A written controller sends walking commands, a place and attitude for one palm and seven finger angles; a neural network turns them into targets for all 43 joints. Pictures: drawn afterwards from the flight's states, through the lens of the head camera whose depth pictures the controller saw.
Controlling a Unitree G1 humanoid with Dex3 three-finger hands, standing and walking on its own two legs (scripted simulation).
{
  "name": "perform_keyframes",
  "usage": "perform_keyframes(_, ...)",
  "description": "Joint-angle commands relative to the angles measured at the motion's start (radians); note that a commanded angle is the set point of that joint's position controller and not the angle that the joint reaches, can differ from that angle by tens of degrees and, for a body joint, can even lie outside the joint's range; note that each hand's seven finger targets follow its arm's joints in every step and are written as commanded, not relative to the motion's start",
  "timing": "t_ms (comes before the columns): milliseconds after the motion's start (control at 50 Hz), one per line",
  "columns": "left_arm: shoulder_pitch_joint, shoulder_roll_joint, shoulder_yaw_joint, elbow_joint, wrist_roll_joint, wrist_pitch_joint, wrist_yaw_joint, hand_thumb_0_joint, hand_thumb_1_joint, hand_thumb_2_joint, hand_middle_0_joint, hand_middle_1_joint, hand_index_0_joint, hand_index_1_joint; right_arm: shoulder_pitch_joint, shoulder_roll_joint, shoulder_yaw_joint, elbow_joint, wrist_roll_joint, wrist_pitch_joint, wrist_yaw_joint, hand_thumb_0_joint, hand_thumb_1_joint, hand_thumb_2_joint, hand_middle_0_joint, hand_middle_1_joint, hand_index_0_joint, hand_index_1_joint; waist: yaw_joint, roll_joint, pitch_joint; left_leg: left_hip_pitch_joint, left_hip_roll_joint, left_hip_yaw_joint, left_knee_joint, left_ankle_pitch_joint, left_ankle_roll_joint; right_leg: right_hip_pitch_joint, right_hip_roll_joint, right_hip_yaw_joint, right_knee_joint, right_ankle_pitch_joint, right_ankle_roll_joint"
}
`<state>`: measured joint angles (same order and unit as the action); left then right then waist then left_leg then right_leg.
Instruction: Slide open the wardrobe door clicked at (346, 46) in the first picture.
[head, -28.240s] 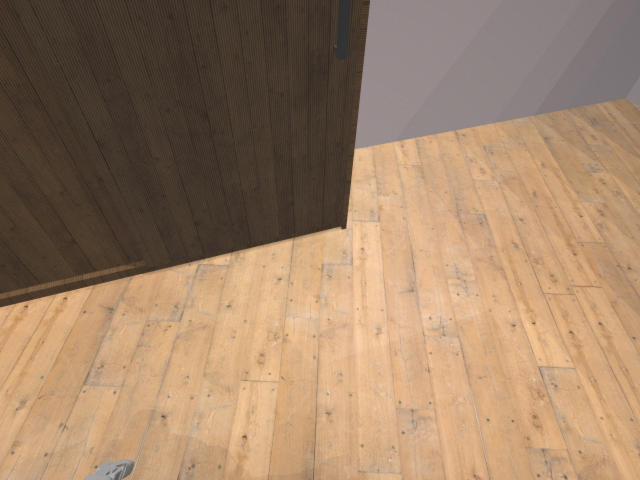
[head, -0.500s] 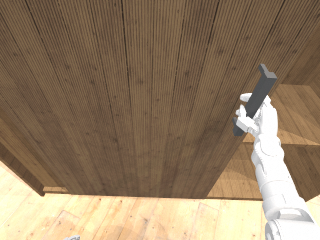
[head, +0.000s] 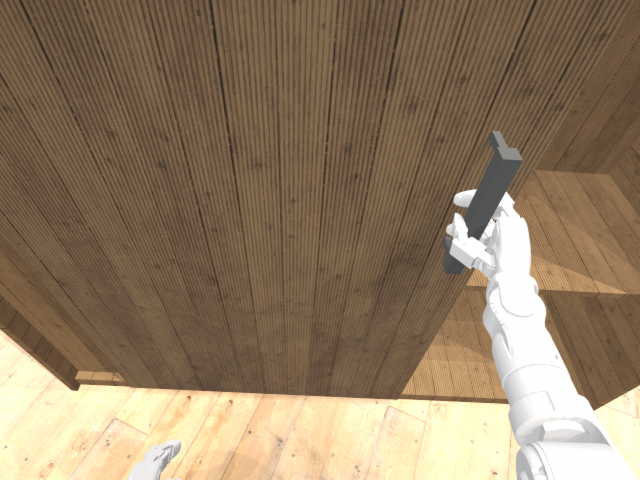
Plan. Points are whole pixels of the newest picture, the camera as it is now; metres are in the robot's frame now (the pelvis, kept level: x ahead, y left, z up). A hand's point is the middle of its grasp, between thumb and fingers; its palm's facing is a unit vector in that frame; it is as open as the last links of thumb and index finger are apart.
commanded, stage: stop walking and hold the door there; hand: right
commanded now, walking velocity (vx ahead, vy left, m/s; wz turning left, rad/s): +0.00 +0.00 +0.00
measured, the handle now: (472, 208) +0.44 -0.19 +0.11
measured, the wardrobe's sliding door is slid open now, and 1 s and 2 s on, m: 0.61 0.60 0.60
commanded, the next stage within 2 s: loosen the grip on the handle in 0.10 s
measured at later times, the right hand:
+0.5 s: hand (464, 242) +0.39 -0.17 +0.10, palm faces +0.15 +0.98 -0.13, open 10.3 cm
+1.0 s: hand (460, 238) +0.41 -0.17 +0.10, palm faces +0.11 +0.99 -0.13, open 13.8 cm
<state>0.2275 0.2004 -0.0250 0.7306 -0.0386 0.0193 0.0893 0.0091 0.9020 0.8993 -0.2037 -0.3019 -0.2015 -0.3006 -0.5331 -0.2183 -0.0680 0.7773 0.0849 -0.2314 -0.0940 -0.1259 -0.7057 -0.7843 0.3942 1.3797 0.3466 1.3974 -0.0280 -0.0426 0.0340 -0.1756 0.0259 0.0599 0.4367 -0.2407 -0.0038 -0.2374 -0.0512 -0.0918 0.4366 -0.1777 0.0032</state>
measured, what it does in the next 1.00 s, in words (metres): stands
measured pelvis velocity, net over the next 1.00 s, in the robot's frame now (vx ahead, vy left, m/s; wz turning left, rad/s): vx -0.01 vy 0.00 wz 0.03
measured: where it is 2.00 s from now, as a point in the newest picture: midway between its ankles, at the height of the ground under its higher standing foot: outside the picture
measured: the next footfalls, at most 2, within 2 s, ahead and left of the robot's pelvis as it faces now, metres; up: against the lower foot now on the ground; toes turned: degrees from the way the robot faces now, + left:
none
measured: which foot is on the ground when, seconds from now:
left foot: down 0.00-1.00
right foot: down 0.00-1.00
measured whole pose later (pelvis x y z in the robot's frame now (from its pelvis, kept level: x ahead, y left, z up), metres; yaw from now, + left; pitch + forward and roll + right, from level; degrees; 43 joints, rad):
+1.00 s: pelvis -0.01 +0.00 -0.02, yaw +2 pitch +4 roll +1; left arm 0.29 0.24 -0.02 0.70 -0.02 -0.11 0.04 0.01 0.90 0.90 -0.20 -0.30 -0.20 -0.30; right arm -0.52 -0.27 -0.19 0.70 0.05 -0.19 0.00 -0.01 0.55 -0.20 0.40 1.26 0.39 1.24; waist 0.02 -0.01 -0.06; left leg -0.39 0.01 0.03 0.62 -0.30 0.00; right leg -0.44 -0.04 -0.05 0.62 -0.26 -0.01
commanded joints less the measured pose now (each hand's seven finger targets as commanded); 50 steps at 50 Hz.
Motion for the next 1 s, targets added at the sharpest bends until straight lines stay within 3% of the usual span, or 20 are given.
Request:
perform_keyframes(0,-0.036,0.159,0.059,-0.110,0.002,-0.035,0.019,0.000,0.900,0.900,-0.200,-0.300,-0.200,-0.300,-0.266,-0.055,0.045,-0.062,-0.031,0.008,0.023,0.000,-0.900,-0.900,0.450,1.400,0.450,1.400,0.041,0.112,-0.164,-0.062,0.102,-0.114,-0.081,0.097,0.031,0.147,-0.126,0.135,-0.044,0.108,-0.041)
perform_keyframes(80,-0.032,0.164,0.060,-0.105,0.000,-0.034,0.020,0.000,0.900,0.900,-0.200,-0.300,-0.200,-0.300,-0.260,-0.069,0.032,-0.057,-0.033,0.004,0.020,0.000,-0.900,-0.900,0.450,1.400,0.450,1.400,0.039,0.102,-0.167,-0.055,0.098,-0.107,-0.072,0.098,0.030,0.143,-0.126,0.140,-0.047,0.126,-0.041)
perform_keyframes(120,-0.038,0.153,0.059,-0.104,0.000,-0.035,0.021,0.000,0.900,0.900,-0.200,-0.300,-0.200,-0.300,-0.267,-0.022,0.069,-0.053,-0.029,0.003,0.026,0.000,-0.900,-0.900,0.450,1.400,0.450,1.400,0.040,0.112,-0.160,-0.071,0.103,-0.114,-0.082,0.086,0.030,0.150,-0.124,0.136,-0.043,0.104,-0.041)
perform_keyframes(160,-0.033,0.159,0.060,-0.101,-0.001,-0.033,0.025,0.000,0.900,0.900,-0.200,-0.300,-0.200,-0.300,-0.253,-0.059,0.039,-0.046,-0.031,0.002,0.019,0.000,-0.900,-0.900,0.450,1.400,0.450,1.400,0.039,0.101,-0.159,-0.061,0.101,-0.107,-0.081,0.082,0.028,0.142,-0.123,0.137,-0.047,0.105,-0.043)
perform_keyframes(180,0.002,0.223,0.152,-0.181,0.027,-0.075,-0.017,0.000,0.900,0.900,-0.200,-0.300,-0.200,-0.300,-0.950,-0.737,-0.431,-0.540,-0.150,-0.045,0.029,0.000,-0.900,-0.900,0.450,1.400,0.450,1.400,-0.020,0.286,-0.189,-0.112,0.065,-0.175,-0.077,0.336,0.026,0.170,-0.098,0.075,0.041,0.206,-0.062)
perform_keyframes(200,-0.056,0.188,0.094,-0.140,0.039,-0.152,-0.024,0.000,0.900,0.900,-0.200,-0.300,-0.200,-0.300,-0.738,-0.266,-0.150,-0.114,-0.130,0.032,0.085,0.000,-0.779,-0.842,0.450,1.400,0.450,1.400,0.116,0.288,-0.531,0.016,-0.037,-0.015,0.109,0.623,0.050,0.194,0.023,0.058,-0.064,0.472,-0.053)
perform_keyframes(220,0.061,0.182,0.115,-0.098,-0.006,-0.165,-0.028,0.000,0.900,0.900,-0.200,-0.300,-0.200,-0.300,-0.423,-0.132,-0.202,-0.034,-0.065,0.070,0.114,0.000,-0.658,-0.783,0.450,1.400,0.450,1.400,0.062,0.246,-0.510,-0.068,-0.032,0.018,0.115,0.472,0.035,0.242,0.001,0.079,0.021,0.557,-0.029)
perform_keyframes(240,0.047,0.206,0.106,-0.101,0.005,-0.174,-0.045,0.000,0.900,0.900,-0.200,-0.300,-0.200,-0.300,-0.321,-0.155,-0.228,-0.051,-0.023,0.067,0.134,0.000,-0.538,-0.725,0.450,1.400,0.450,1.400,0.011,-0.043,-0.484,-0.100,-0.005,0.001,0.088,0.374,0.044,0.292,0.005,0.061,0.061,0.576,0.011)
perform_keyframes(260,0.050,0.204,0.098,-0.113,0.015,-0.164,-0.054,0.000,0.900,0.900,-0.200,-0.300,-0.200,-0.300,-0.332,-0.245,-0.286,-0.200,0.011,0.032,0.114,0.000,-0.417,-0.667,0.450,1.400,0.450,1.400,-0.007,-0.136,-0.498,-0.086,-0.010,-0.006,0.056,0.303,0.037,0.313,0.011,0.067,0.063,0.521,0.023)
perform_keyframes(280,0.020,0.194,0.097,-0.137,0.022,-0.165,-0.060,0.000,0.900,0.900,-0.200,-0.300,-0.200,-0.300,-0.393,-0.221,-0.226,-0.285,-0.007,0.008,0.095,0.000,-0.296,-0.608,0.450,1.400,0.450,1.400,0.016,-0.127,-0.463,-0.091,-0.015,-0.015,0.043,0.288,0.038,0.276,0.017,0.052,0.064,0.404,0.010)
perform_keyframes(340,0.026,0.199,0.094,-0.151,0.011,-0.160,-0.068,0.000,0.900,0.900,-0.200,-0.300,-0.200,-0.300,-0.388,-0.207,-0.168,-0.200,-0.063,-0.028,0.053,0.000,0.067,-0.433,0.450,1.400,0.450,1.400,0.070,0.135,-0.249,-0.158,-0.024,-0.003,0.032,0.136,0.028,0.046,0.015,0.049,0.046,0.075,-0.028)
perform_keyframes(420,0.004,0.197,0.077,-0.166,-0.009,-0.167,-0.052,0.000,0.900,0.900,-0.200,-0.300,-0.200,-0.300,-0.527,-0.228,-0.116,-0.151,-0.065,-0.035,0.045,0.000,0.550,-0.200,0.423,1.367,0.423,1.367,0.085,0.037,-0.212,-0.254,-0.019,-0.043,0.005,-0.140,0.027,-0.022,0.038,0.042,0.030,-0.224,-0.030)
perform_keyframes(460,0.016,0.204,0.072,-0.165,-0.010,-0.170,-0.045,0.000,0.900,0.900,-0.200,-0.300,-0.200,-0.300,-0.552,-0.279,-0.139,-0.122,-0.067,-0.042,0.045,0.000,0.550,-0.200,0.397,1.333,0.397,1.333,0.087,0.058,-0.219,-0.250,-0.015,-0.055,-0.006,-0.192,0.025,-0.053,0.046,0.043,0.039,-0.254,-0.034)
perform_keyframes(560,0.026,0.206,0.072,-0.157,-0.003,-0.199,-0.039,0.000,0.900,0.900,-0.200,-0.300,-0.200,-0.300,-0.599,-0.232,-0.117,-0.143,-0.025,-0.082,0.051,0.000,0.550,-0.200,0.330,1.250,0.330,1.250,0.087,0.057,-0.307,-0.248,-0.027,-0.059,0.023,-0.186,0.029,-0.044,0.049,0.068,0.065,-0.253,-0.036)
perform_keyframes(580,0.031,0.214,0.075,-0.159,0.001,-0.198,-0.037,0.000,0.900,0.900,-0.200,-0.300,-0.200,-0.300,-0.549,-0.348,-0.213,-0.163,-0.029,-0.086,0.046,0.000,0.550,-0.200,0.317,1.233,0.317,1.233,0.048,0.045,-0.357,-0.203,-0.026,-0.065,0.031,-0.174,0.033,-0.047,0.049,0.069,0.068,-0.225,-0.035)
perform_keyframes(620,0.017,0.201,0.066,-0.168,0.003,-0.195,-0.035,0.000,0.900,0.900,-0.200,-0.300,-0.200,-0.300,-0.536,-0.321,-0.183,-0.194,-0.033,-0.082,0.046,0.000,0.550,-0.200,0.290,1.200,0.290,1.200,0.057,0.011,-0.341,-0.194,-0.026,-0.066,0.035,-0.132,0.030,-0.057,0.052,0.053,0.079,-0.176,-0.040)
perform_keyframes(680,0.027,0.204,0.063,-0.167,0.003,-0.192,-0.036,0.000,0.900,0.900,-0.200,-0.300,-0.200,-0.300,-0.476,-0.303,-0.172,-0.168,-0.024,-0.058,0.052,0.000,0.550,-0.200,0.250,1.150,0.250,1.150,0.064,0.064,-0.284,-0.209,-0.025,-0.064,0.026,-0.115,0.022,-0.088,0.047,0.049,0.088,-0.153,-0.043)
perform_keyframes(860,0.057,0.194,0.069,-0.152,0.007,-0.180,-0.037,0.000,0.900,0.900,-0.200,-0.300,-0.200,-0.300,-0.446,-0.267,-0.177,-0.273,-0.015,-0.005,0.047,0.000,0.550,-0.200,0.250,1.150,0.250,1.150,0.065,0.060,-0.360,-0.184,-0.035,-0.037,0.076,0.094,0.021,-0.021,0.043,0.061,0.116,0.020,-0.041)
perform_keyframes(940,0.054,0.197,0.065,-0.151,0.010,-0.167,-0.031,0.000,0.900,0.900,-0.200,-0.300,-0.200,-0.300,-0.414,-0.348,-0.251,-0.259,-0.026,0.008,0.040,0.000,0.550,-0.200,0.250,1.150,0.250,1.150,0.048,0.079,-0.330,-0.178,-0.035,-0.038,0.079,0.098,0.023,-0.043,0.042,0.064,0.122,0.024,-0.042)
perform_keyframes(980,0.041,0.189,0.057,-0.162,0.006,-0.160,-0.029,0.000,0.900,0.900,-0.200,-0.300,-0.200,-0.300,-0.427,-0.329,-0.228,-0.263,-0.025,0.013,0.050,0.000,0.550,-0.200,0.250,1.150,0.250,1.150,0.053,0.067,-0.325,-0.183,-0.033,-0.037,0.083,0.089,0.022,-0.048,0.044,0.064,0.118,0.011,-0.039)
